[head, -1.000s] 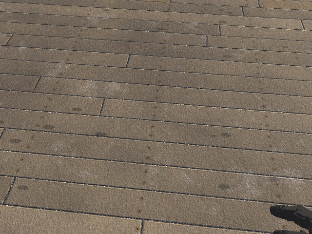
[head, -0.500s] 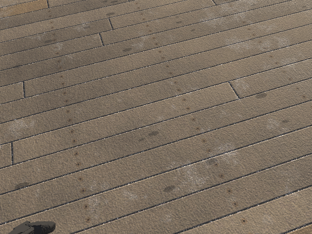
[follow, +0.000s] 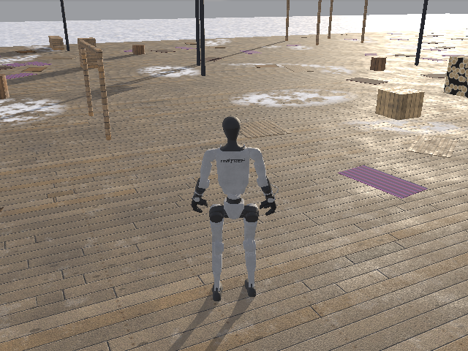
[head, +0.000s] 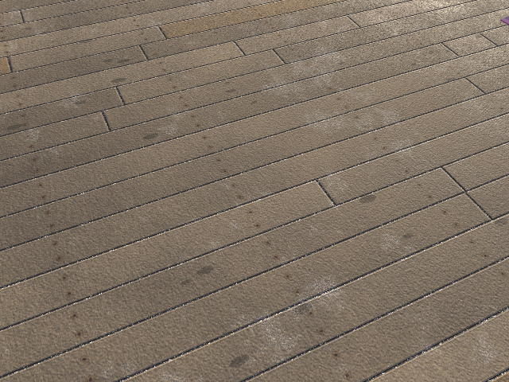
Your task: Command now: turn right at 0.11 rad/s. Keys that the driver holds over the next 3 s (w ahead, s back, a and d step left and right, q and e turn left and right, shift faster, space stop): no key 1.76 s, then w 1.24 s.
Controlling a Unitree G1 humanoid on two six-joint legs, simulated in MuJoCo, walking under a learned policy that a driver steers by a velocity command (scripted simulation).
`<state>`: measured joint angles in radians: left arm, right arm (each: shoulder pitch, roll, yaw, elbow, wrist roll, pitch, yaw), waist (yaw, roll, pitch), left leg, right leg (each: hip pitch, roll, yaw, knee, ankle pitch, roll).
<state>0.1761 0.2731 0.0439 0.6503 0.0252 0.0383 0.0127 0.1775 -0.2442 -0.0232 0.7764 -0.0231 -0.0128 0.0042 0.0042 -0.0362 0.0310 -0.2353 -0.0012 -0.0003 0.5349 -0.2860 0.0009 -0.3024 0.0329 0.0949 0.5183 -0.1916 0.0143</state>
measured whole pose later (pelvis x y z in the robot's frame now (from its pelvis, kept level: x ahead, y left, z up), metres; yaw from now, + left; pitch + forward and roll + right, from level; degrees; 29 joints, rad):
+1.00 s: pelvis +0.03 +0.02 +0.00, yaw +0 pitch -2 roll +0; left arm 0.19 0.23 0.05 1.01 0.00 0.02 0.05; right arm 0.25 -0.24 0.00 0.98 0.00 -0.02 -0.02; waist -0.01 0.00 0.04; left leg -0.14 -0.02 0.01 0.47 -0.30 0.03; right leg -0.21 0.01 0.11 0.47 -0.23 0.04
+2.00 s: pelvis +0.07 +0.00 +0.01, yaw +0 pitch +0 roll +0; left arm 0.23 0.22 0.03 1.10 -0.03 -0.07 0.01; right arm 0.43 -0.24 -0.04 1.04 0.03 -0.04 -0.03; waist -0.03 0.03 -0.02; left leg -0.07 -0.01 0.00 0.37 -0.31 0.03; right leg -0.35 -0.03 -0.04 0.74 -0.42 -0.04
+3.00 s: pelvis +0.58 -0.01 +0.01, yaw +0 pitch +1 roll +2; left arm 0.04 0.25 0.04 0.87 -0.02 -0.09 -0.01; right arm 0.38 -0.24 -0.05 1.00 0.01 -0.09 0.00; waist -0.08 -0.04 0.02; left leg 0.03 -0.07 0.05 0.18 -0.24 0.04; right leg -0.64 -0.11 0.02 0.58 0.08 -0.01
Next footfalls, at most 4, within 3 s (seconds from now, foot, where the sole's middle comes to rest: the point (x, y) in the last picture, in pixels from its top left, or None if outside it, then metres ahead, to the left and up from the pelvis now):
2.08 right None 0.15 -0.13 -0.77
2.56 left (223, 373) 0.53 0.09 -0.77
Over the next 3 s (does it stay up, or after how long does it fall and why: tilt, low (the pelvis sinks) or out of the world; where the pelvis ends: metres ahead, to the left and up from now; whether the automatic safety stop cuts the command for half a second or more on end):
stays up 0.58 -0.01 0.01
